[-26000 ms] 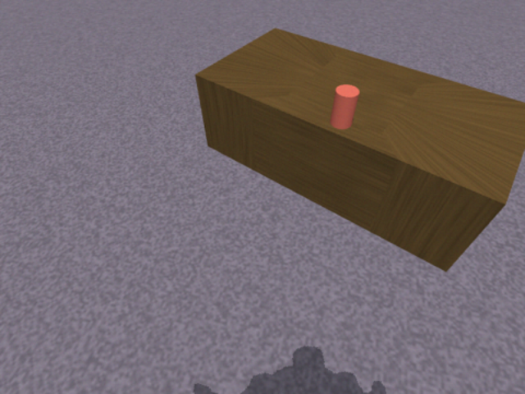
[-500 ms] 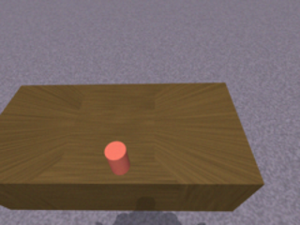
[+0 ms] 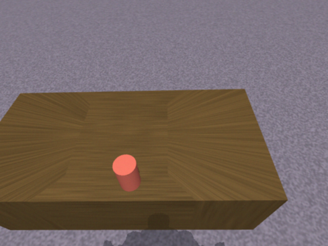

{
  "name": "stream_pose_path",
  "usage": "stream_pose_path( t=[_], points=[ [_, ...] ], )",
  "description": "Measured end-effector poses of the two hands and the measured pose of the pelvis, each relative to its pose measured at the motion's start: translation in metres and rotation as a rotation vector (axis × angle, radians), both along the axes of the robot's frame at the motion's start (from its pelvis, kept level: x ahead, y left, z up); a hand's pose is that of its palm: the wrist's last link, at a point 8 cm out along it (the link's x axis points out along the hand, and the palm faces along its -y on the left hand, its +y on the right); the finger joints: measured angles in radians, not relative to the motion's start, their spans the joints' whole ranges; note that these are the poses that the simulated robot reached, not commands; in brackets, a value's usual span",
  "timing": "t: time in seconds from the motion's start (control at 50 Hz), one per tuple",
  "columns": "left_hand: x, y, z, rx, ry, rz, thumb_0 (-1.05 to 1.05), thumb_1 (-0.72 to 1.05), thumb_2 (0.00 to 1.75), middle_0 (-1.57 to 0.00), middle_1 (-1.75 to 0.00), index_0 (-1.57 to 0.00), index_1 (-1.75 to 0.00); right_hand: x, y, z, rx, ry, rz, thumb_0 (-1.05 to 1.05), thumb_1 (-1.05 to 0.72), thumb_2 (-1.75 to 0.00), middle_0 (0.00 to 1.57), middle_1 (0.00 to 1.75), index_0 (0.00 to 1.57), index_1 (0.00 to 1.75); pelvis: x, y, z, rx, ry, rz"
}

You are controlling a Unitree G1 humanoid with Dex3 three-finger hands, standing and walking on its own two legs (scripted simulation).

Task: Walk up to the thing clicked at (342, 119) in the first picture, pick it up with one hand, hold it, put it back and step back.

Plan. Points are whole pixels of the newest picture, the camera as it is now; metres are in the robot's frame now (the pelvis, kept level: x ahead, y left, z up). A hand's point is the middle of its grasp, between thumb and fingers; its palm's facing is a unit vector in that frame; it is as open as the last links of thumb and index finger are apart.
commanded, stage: stand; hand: left
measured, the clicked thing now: (127, 173) +0.44 +0.17 -0.26
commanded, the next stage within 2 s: step back in 0.66 s
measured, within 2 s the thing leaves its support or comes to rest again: neither
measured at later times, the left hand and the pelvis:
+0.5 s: hand out of the picture +0.08 +0.25 -0.15, palm faces -0.01 -0.94 -0.35, open 7.3 cm; pelvis +0.00 +0.00 +0.00, yaw +0 degrees
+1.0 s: hand out of the picture +0.09 +0.32 -0.18, palm faces -0.02 -0.93 -0.38, open 7.3 cm; pelvis -0.07 +0.05 -0.03, yaw +0 degrees
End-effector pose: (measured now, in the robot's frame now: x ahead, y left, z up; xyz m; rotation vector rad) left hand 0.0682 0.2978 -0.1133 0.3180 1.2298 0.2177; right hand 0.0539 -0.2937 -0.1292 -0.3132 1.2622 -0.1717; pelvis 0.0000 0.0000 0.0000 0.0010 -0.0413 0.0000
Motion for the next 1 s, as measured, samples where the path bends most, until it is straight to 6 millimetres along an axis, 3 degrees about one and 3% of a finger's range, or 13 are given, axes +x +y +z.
stream_pose_path(
  t=[0.66, 0.76, 0.88, 1.0],
  points=[
    [0.004, 0.001, 0.0, 0.001, -0.007, -0.007, 0.0, 0.91, 0.89, -0.2, -0.3, -0.21, -0.3, 0.004, 0.001, 0.001, -0.001, -0.014, -0.001, 0.01, -0.9, -0.9, 0.2, 0.3, 0.21, 0.3, 0.0, 0.001, 0.0, 0.001, -0.002, -0.004],
    [0.002, 0.01, -0.001, 0.011, -0.028, 0.014, 0.0, 0.91, 0.89, -0.2, -0.3, -0.21, -0.3, 0.001, -0.003, -0.001, -0.01, -0.012, -0.017, 0.01, -0.9, -0.9, 0.2, 0.3, 0.21, 0.3, -0.016, 0.005, -0.004, 0.002, 0.004, -0.005],
    [0.002, 0.033, -0.006, 0.042, -0.05, -0.037, 0.0, 0.91, 0.89, -0.2, -0.3, -0.21, -0.3, -0.018, -0.001, 0.002, -0.055, -0.009, -0.026, 0.01, -0.9, -0.9, 0.2, 0.3, 0.2, 0.3, -0.043, 0.025, -0.012, 0.009, 0.018, -0.008],
    [0.011, 0.064, -0.026, 0.025, -0.131, -0.062, 0.0, 0.91, 0.89, -0.2, -0.3, -0.21, -0.3, -0.068, 0.017, 0.0, -0.126, 0.05, -0.018, 0.0, -0.9, -0.9, 0.2, 0.3, 0.2, 0.3, -0.07, 0.053, -0.03, 0.008, 0.016, 0.008]
  ],
)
